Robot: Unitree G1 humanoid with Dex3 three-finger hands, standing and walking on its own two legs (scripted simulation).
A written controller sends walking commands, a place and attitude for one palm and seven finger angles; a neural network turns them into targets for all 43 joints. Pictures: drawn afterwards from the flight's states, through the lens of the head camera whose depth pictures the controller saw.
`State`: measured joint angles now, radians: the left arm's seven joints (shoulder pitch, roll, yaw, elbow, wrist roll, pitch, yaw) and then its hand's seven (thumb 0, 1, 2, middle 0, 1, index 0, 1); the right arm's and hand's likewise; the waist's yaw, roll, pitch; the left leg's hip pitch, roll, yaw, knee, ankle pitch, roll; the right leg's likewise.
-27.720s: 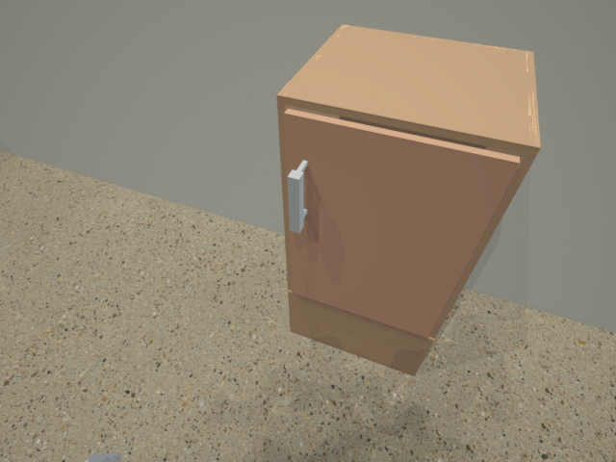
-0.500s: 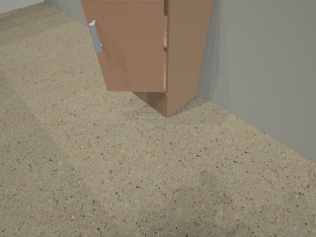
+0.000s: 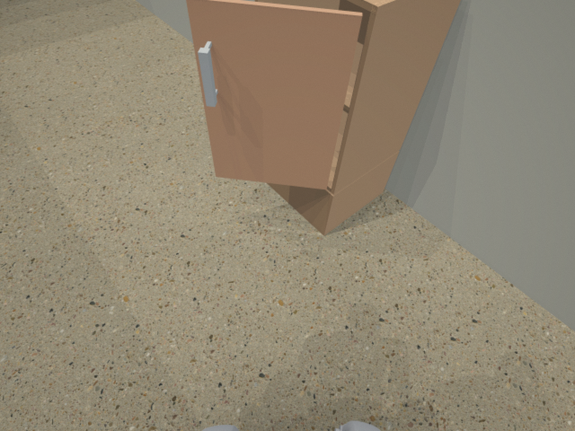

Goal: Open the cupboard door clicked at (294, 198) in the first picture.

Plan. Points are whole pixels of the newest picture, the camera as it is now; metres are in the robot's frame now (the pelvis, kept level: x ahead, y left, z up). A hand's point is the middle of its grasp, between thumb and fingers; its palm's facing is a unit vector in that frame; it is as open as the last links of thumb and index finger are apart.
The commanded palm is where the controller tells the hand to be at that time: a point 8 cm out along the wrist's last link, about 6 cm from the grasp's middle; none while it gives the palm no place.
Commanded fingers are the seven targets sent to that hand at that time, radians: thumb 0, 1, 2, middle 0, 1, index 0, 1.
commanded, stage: take the last steps up to it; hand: left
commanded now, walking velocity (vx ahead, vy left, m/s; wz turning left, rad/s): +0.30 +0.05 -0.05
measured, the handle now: (210, 74) +0.91 +0.29 -0.04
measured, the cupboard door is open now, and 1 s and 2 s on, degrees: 43 43 43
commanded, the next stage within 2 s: come to a stop and stand still in 0.70 s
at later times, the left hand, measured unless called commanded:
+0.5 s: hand (185, 381) +0.20 +0.18 -0.15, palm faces +0.07 -0.97 -0.21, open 7.2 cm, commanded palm none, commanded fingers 0.00 0.90 0.90 -0.20 -0.30 -0.20 -0.30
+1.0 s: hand (182, 278) +0.39 +0.24 -0.17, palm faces +0.02 -0.98 -0.20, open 7.3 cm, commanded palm none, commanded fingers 0.00 0.90 0.90 -0.20 -0.30 -0.20 -0.30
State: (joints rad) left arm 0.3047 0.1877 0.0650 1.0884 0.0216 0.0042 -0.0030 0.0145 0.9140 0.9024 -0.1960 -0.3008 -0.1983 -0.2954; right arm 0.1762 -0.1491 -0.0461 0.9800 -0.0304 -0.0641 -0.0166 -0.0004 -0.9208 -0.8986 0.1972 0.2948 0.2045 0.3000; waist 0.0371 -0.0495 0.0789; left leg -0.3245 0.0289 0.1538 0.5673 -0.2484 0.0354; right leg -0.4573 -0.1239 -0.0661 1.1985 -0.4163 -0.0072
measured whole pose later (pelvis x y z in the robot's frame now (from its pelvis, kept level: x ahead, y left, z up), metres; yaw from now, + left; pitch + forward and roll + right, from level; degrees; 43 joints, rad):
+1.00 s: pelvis +0.32 +0.06 +0.01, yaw -2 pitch -1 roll +0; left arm 0.19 0.19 0.05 1.03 0.02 0.02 0.02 0.02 0.94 0.90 -0.19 -0.30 -0.20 -0.30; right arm 0.24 -0.14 -0.02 1.07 -0.03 -0.02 -0.04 0.00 -0.93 -0.90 0.20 0.29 0.20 0.30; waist 0.00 -0.04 0.04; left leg -0.24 0.01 0.16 0.49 -0.24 0.06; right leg -0.35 -0.06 -0.06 0.66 -0.30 0.01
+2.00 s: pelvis +0.33 +0.07 +0.01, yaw -3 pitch -1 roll +1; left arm 0.26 0.15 -0.02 1.11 0.01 0.00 0.02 0.01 0.91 0.90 -0.20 -0.30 -0.20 -0.30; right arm 0.27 -0.19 0.01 1.07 -0.02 -0.03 -0.02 0.01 -0.91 -0.90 0.20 0.29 0.20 0.30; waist 0.01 0.03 0.05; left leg -0.15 -0.04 0.11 0.43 -0.27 0.05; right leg -0.26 -0.07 0.00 0.50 -0.23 0.04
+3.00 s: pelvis +0.35 +0.05 +0.00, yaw -2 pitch +0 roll +2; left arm 0.23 0.19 0.06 1.03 0.02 0.04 0.03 0.01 0.91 0.90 -0.20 -0.30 -0.20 -0.30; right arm 0.30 -0.17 -0.02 1.02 -0.03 0.01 -0.02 0.01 -0.90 -0.90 0.19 0.29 0.20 0.30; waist 0.03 -0.01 0.06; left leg -0.20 -0.02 0.09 0.53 -0.35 0.03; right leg -0.31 -0.06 -0.03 0.63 -0.34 -0.02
